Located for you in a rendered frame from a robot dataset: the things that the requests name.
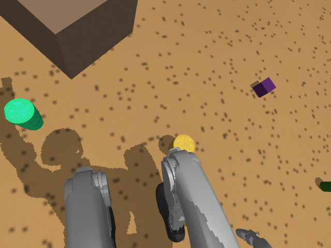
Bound right robot foot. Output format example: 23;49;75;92
156;183;185;242

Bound right robot hand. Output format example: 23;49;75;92
236;229;272;248

